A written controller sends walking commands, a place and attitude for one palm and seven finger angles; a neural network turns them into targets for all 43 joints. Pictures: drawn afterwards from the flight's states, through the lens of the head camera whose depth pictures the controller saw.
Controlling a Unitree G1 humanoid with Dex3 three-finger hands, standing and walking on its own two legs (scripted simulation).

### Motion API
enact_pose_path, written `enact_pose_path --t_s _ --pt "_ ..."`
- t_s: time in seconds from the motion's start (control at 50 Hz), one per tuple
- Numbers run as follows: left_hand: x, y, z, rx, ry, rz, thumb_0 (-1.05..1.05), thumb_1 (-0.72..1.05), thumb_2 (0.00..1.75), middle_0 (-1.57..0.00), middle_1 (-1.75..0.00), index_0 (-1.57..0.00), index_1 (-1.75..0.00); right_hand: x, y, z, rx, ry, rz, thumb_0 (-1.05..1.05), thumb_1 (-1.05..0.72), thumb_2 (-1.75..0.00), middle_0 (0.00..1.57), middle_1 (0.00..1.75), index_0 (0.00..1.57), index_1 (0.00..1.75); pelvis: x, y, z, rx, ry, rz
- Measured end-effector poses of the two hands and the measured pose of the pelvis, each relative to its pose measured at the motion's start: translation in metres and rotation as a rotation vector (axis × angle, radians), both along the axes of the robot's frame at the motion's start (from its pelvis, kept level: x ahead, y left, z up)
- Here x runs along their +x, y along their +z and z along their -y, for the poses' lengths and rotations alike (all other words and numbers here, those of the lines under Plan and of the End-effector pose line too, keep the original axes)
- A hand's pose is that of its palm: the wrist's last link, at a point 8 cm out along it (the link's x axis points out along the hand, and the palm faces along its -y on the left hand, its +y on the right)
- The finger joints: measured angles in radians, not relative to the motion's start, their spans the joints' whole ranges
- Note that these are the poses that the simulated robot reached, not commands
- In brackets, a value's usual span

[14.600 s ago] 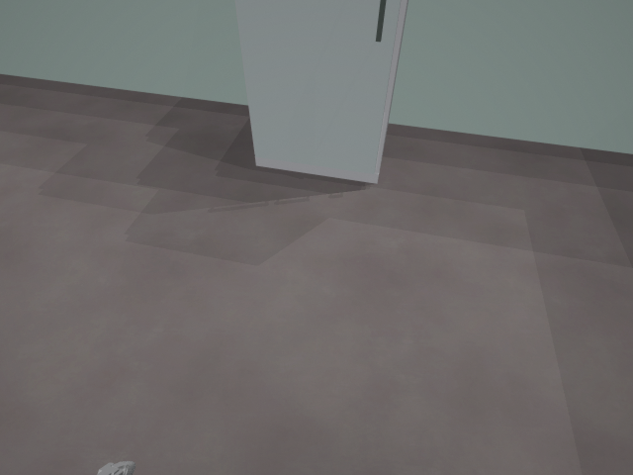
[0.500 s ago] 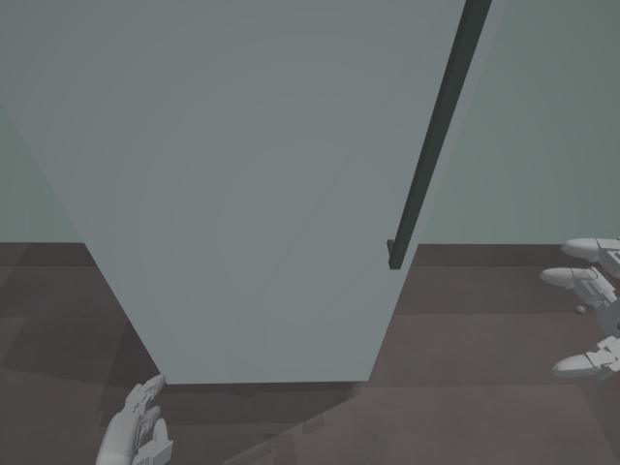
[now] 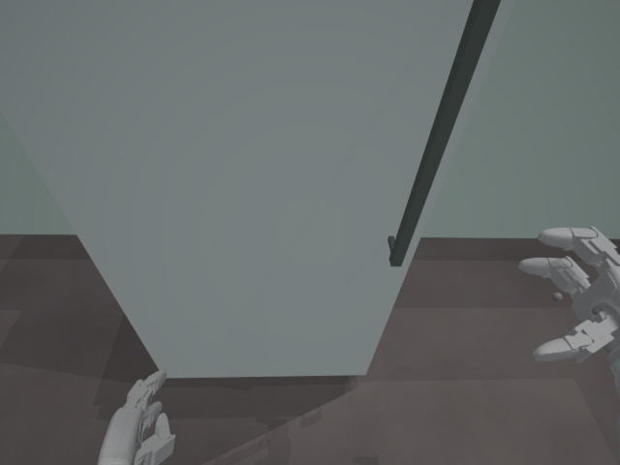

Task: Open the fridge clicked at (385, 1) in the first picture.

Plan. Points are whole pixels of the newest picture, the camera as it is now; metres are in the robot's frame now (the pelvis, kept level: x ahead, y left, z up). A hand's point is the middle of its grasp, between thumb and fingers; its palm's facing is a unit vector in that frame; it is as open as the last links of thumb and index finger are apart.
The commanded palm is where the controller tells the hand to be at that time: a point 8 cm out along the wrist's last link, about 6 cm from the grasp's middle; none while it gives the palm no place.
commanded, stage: move the hooked fingers beside the handle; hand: right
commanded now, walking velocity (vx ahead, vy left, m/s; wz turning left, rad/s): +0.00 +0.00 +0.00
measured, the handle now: (425, 156) +0.48 -0.13 +0.18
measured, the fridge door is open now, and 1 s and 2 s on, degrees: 0 0 0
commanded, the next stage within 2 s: none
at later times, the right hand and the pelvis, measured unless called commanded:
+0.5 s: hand (523, 271) +0.33 -0.24 +0.12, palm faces -0.02 +1.00 -0.02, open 13.9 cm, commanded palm +0.32 -0.29 +0.13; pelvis +0.00 -0.01 +0.00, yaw +0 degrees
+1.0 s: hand (496, 235) +0.38 -0.22 +0.13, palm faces -0.02 +1.00 -0.01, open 13.9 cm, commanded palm +0.37 -0.27 +0.13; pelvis +0.01 +0.00 +0.00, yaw +1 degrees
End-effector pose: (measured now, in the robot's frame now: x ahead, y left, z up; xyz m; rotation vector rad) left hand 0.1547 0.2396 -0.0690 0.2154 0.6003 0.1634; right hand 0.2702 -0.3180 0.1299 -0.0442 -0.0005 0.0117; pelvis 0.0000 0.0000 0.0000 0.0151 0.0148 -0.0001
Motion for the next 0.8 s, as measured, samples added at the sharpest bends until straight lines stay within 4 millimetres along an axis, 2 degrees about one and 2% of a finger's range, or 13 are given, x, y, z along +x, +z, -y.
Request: enact_pose_path --t_s 0.16,0.3,0.46,0.58,0.68,0.8 --pt "-0.009 -0.001 0.001 0.004 0.031 -0.028 0.02 0.90 0.90 -0.21 -0.30 -0.20 -0.30 0.022 -0.003 -0.003 0.007 0.008 -0.002 -0.01 0.50 -0.30 0.31 1.20 0.30 1.20 0.003 0.000 0.005 -0.001 0.012 -0.013" --pt "-0.011 -0.001 0.003 0.001 0.044 -0.034 0.02 0.90 0.90 -0.21 -0.30 -0.20 -0.30 0.028 0.001 -0.007 0.012 0.014 0.021 -0.01 0.50 -0.30 0.30 1.20 0.30 1.20 0.007 0.000 0.010 -0.001 0.016 -0.015" --pt "-0.008 -0.003 0.009 0.001 0.036 -0.050 0.01 0.90 0.90 -0.21 -0.30 -0.20 -0.30 0.036 -0.010 -0.017 0.025 0.011 -0.023 -0.01 0.50 -0.30 0.31 1.20 0.30 1.20 0.005 0.000 0.013 0.000 0.010 -0.016" --pt "-0.011 -0.006 0.012 0.003 0.032 -0.079 0.01 0.90 0.90 -0.21 -0.30 -0.20 -0.30 0.055 -0.002 -0.026 0.019 0.012 0.010 -0.01 0.50 -0.30 0.31 1.20 0.30 1.20 0.003 0.001 0.012 0.000 0.006 -0.020" --pt "-0.018 -0.010 0.008 -0.007 0.051 -0.108 0.01 0.90 0.90 -0.21 -0.30 -0.20 -0.30 0.072 0.001 -0.032 0.028 0.026 0.000 -0.01 0.50 -0.30 0.31 1.20 0.30 1.20 0.005 0.001 0.011 -0.002 0.011 -0.029" --pt "-0.031 -0.015 -0.001 -0.008 0.081 -0.153 0.01 0.90 0.90 -0.21 -0.30 -0.20 -0.30 0.081 -0.008 -0.037 0.035 0.022 -0.042 -0.01 0.50 -0.30 0.30 1.20 0.30 1.20 0.007 0.000 0.009 -0.004 0.019 -0.039"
